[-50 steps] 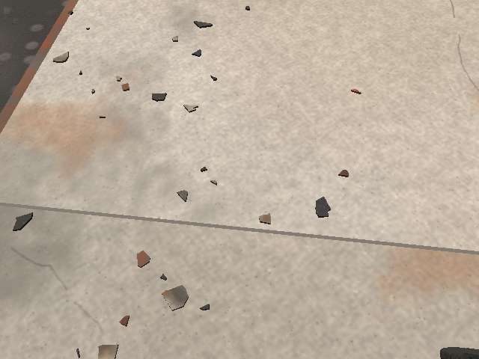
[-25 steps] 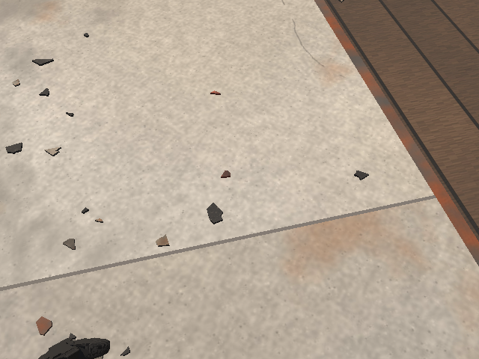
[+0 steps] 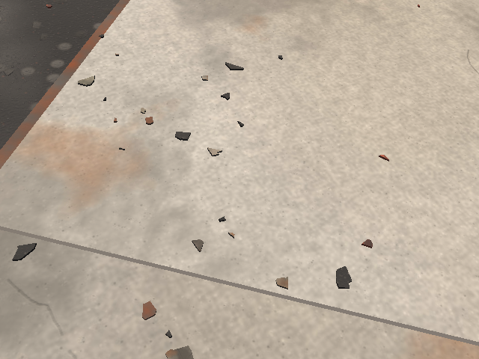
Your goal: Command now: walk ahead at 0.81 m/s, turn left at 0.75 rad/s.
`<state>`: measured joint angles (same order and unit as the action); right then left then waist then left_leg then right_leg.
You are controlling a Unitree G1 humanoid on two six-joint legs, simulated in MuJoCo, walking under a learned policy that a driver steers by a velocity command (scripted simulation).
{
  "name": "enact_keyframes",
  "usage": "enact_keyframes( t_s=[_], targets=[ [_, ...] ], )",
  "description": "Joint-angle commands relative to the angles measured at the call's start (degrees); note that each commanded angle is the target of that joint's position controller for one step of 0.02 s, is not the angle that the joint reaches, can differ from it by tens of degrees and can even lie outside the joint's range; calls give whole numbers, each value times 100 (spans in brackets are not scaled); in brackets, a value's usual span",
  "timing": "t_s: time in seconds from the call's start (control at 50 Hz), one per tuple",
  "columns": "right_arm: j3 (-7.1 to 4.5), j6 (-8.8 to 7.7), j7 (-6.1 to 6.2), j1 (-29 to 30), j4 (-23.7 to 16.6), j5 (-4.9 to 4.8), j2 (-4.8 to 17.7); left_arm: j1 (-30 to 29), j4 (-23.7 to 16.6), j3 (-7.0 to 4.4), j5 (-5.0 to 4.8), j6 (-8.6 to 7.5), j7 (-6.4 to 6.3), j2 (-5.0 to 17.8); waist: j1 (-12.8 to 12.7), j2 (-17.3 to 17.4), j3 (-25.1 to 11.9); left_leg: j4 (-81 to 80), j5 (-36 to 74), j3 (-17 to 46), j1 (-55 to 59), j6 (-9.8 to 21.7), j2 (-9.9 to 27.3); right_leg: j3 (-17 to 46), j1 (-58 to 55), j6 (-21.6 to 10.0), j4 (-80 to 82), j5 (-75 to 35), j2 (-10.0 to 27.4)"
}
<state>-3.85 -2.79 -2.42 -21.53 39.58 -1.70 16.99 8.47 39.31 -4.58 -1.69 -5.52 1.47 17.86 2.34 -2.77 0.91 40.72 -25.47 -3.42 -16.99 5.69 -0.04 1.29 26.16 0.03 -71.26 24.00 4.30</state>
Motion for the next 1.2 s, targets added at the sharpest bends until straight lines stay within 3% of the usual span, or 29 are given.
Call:
enact_keyframes(
  t_s=[0.02, 0.1, 0.22, 0.3, 0.34, 0.36, 0.38, 0.4, 0.42, 0.44, 0.46, 0.48, 0.52, 0.6, 0.64, 0.72, 0.76, 0.78, 0.8, 0.82, 0.84, 0.86, 0.88, 0.9, 0.96, 1.04, 1.12, 1.16, 1.2],
  targets=[
    [-82, -140, 118, -179, -439, 105, 746, -756, -762, -56, 141, -355, 91, 578, -79, 592, 342, -2889, -890, 3240, 1661, 1182, 1542, 368, 2760, -72, 304, -1014, 216],
    [29, -186, 364, -272, -246, 169, 599, -1044, -592, 71, 130, -98, 146, 296, 46, 614, 614, -3324, 1343, 1397, 1205, 653, 882, -214, 2184, 211, 1795, -2823, 64],
    [110, -263, 438, -931, 445, 174, 623, -2024, -746, 227, -127, -189, 433, -1, 426, 772, 919, -3923, 3198, 12, 1717, -2, 891, -780, 1318, -229, 4065, -3927, -489],
    [3, -162, 600, -784, 533, 415, 1058, -1305, -702, 22, -193, -137, 464, 432, -182, 1365, 43, -2390, 8499, -419, 3003, -510, 1100, -1333, 371, -577, 3943, -3313, -1308],
    [-78, -52, 682, -288, 417, 599, 1196, 890, -123, -195, -236, 54, 332, 895, -1263, 1524, -904, 79, 10405, -364, 2613, -602, 1165, -1135, -1689, -849, 3461, -2873, -1337],
    [-123, -49, 662, 535, 179, 595, 1346, 2572, 314, -266, -193, 158, 201, 1033, -2186, 919, -1223, 2529, 9156, -409, 1210, -723, 825, -343, -3478, -1117, 3831, -2851, -891],
    [239, -214, 454, -14, 12, 689, -109, 2778, 575, -128, -70, 173, 145, 969, -1211, -1530, -1449, 5341, -817, 393, -2075, -869, -293, 1270, -5690, -1808, 2637, -1613, -61],
    [379, -535, 246, -280, -332, 26, 42, 2141, 228, -158, 162, 112, 95, 905, -907, -1304, -2439, 6055, -728, 1395, -3154, -699, -545, 4705, -5920, -2713, 4585, 1912, 1004],
    [275, -728, 165, 579, -455, -69, 645, 2048, 110, -182, 161, 81, 7, 720, -1178, -341, -1474, 5287, 187, 1460, -3106, -290, -254, 4940, -4959, -2276, 5775, 2299, 905],
    [268, -807, 151, 956, -639, -73, 669, 1636, 97, -106, 200, 8, 34, 590, -711, 567, -630, 4622, 646, 1414, -2876, -151, -67, 4630, -3743, -2082, 6032, 1649, 825],
    [298, -813, 173, 993, -576, 78, 536, 1260, -20, -61, 204, -63, 76, 487, -360, 1105, -229, 4163, 807, 1439, -2442, -132, 66, 4303, -2663, -2068, 6121, 1106, 588],
    [299, -759, 196, 805, -546, 177, 489, 918, -131, -69, 249, -100, 51, 555, -34, 1034, 22, 3860, 865, 1534, -2094, -235, 193, 3927, -1823, -2150, 6177, 693, 274],
    [268, -615, 264, 671, -518, 235, 537, 693, -180, -35, 118, -74, 16, 451, 203, 761, 387, 3169, 854, 1360, -1879, -473, 438, 3130, -904, -2124, 6295, -50, -112],
    [400, -587, 301, 1949, -1107, 439, 178, 871, -92, -50, -65, -34, -185, 534, -234, 306, 800, 501, 2462, 700, -701, -907, 277, 1901, 757, -1696, 6246, -1100, -831],
    [383, -592, 287, 2334, -1254, 299, 76, 1278, 54, -104, -131, 23, -209, 646, -598, 109, 466, -365, 3464, 623, 215, -1037, -42, 1990, 841, -1402, 6074, -785, -828],
    [121, -613, 320, 2444, -1340, -45, 555, 1533, 200, -115, -187, 160, -268, 530, -638, -266, 204, -1422, 2923, 1126, 50, -1074, -48, 2630, -1020, -1095, 5053, -800, -542],
    [-146, -669, 325, 1129, -1113, -103, 923, 1363, 152, -109, -38, 235, -216, 549, 189, -327, -665, -1305, 2158, 1030, 1293, -759, 43, 2414, -1459, -747, 3339, -2450, -600],
    [-234, -615, 378, -311, -922, -81, 1140, 1194, -44, 38, 175, 244, -161, 166, 837, -124, -1753, -666, 1114, 1612, 3154, -425, 854, 1998, -588, -563, 1500, -2211, -709],
    [-310, -567, 293, -704, -686, 195, 1720, 2301, -328, 288, -99, 154, -92, -592, 150, 2748, -2829, -1810, -1205, 5192, 5092, 696, 2516, 1298, 1413, -302, -636, 969, -1320],
    [-291, -510, 235, -485, -710, 165, 1316, 2040, -312, 304, -338, 177, -167, -100, 281, 2830, -2400, -2406, -3021, 6189, 4700, 632, 2604, 968, 2329, -305, -1416, 398, -587],
    [-204, -453, 286, -157, -776, 138, 844, 1289, -330, 202, -235, 219, -200, 348, 501, 1886, -1386, -2436, -2308, 5080, 3928, 356, 2255, 716, 2609, -287, -1538, -116, -400],
    [-162, -389, 305, -31, -671, 195, 716, 813, -393, 157, -77, 244, -193, 483, 505, 852, -783, -2370, -1011, 3983, 3170, 188, 1981, 547, 2488, -286, -1350, -417, -192],
    [-138, -360, 303, 35, -548, 264, 649, 367, -546, 139, 48, 237, -155, 433, 458, 478, -276, -2417, 30, 3196, 2484, 134, 1723, 507, 2360, -312, -1054, -594, -17],
    [-96, -373, 314, 205, -437, 319, 535, 350, -642, 124, -2, 275, -97, 330, 220, 675, -39, -2527, 517, 2671, 1967, 119, 1590, 558, 2122, -320, -853, -728, 180],
    [-29, -415, 246, 404, -149, 136, 198, 320, -796, 183, -134, 462, -24, 32, -79, 855, 246, -2809, 1246, 1671, 1411, 100, 1477, 477, 2173, -350, -666, -728, 466],
    [-108, -454, 288, 689, -8, 215, 562, -54, -968, 224, -42, 450, 61, 105, -246, 606, 679, -3279, 2152, 420, 927, 87, 1369, 318, 2223, -186, 301, -1920, 467],
    [-154, -438, 323, 146, 275, 215, 906, -1013, -1144, 247, -18, 319, 259, 125, 125, 142, 996, -3476, 3152, -499, 1466, -225, 1218, -412, 1869, -444, 2054, -2868, 165],
    [-170, -405, 333, -165, 407, 209, 1146, -1244, -1231, 236, -30, 238, 338, 135, 90, 337, 825, -3182, 5710, -737, 1608, -339, 1259, -866, 898, -685, 2688, -2777, -325],
    [-182, -318, 378, -463, 591, 143, 1437, -964, -1270, 119, -13, 220, 322, 319, -359, 866, 439, -2368, 8501, -656, 2120, -138, 1564, -972, 132, -943, 2868, -1960, -849]
  ],
)
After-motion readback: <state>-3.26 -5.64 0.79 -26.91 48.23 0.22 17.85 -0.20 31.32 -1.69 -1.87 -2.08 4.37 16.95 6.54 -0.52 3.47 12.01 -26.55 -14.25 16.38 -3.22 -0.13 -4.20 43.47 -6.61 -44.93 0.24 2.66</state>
